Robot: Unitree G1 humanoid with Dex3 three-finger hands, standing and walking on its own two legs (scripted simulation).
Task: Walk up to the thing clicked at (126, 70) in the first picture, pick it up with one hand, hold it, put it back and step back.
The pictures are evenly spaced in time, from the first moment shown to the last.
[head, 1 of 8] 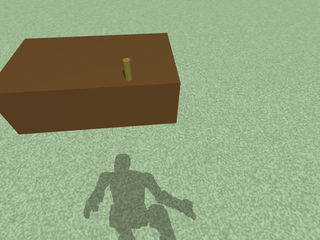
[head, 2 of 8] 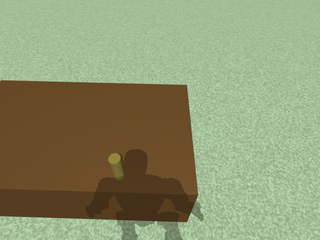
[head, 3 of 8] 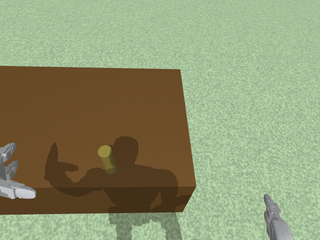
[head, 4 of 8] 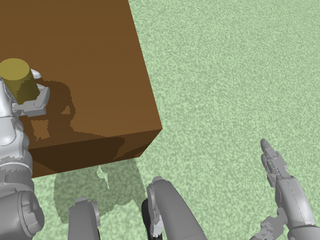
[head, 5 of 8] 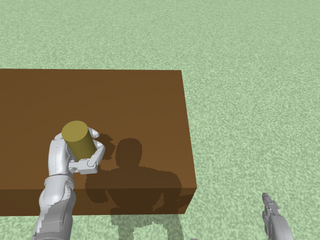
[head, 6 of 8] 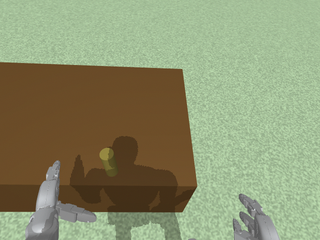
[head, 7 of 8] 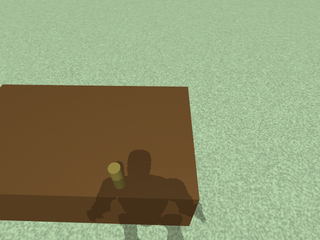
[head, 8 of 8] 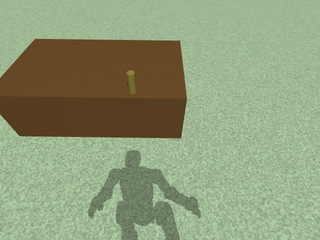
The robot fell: no
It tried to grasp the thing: yes
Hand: left
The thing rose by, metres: 0.32
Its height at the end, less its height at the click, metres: +0.00
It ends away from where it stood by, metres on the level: 0.02
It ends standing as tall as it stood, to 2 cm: yes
